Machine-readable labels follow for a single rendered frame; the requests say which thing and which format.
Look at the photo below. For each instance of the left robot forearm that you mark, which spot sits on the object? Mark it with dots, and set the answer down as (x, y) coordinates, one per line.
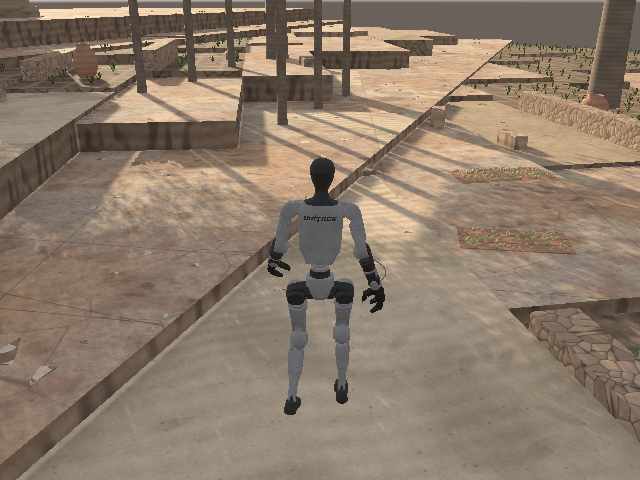
(274, 257)

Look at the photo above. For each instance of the left robot upper arm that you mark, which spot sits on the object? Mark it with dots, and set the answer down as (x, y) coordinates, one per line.
(289, 210)

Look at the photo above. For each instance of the left robot foot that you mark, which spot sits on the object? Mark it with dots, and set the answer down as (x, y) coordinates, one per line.
(291, 406)

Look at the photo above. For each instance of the right robot upper arm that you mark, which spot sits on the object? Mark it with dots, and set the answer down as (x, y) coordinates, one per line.
(353, 213)

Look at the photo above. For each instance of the right robot hand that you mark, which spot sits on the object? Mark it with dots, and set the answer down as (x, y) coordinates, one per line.
(379, 298)

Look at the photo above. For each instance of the robot left thigh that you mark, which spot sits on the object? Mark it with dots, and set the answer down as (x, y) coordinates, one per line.
(297, 303)

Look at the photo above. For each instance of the left robot hand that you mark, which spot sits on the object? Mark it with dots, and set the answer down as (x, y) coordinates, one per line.
(277, 273)

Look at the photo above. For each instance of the right robot forearm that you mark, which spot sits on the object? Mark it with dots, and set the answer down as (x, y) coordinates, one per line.
(370, 270)

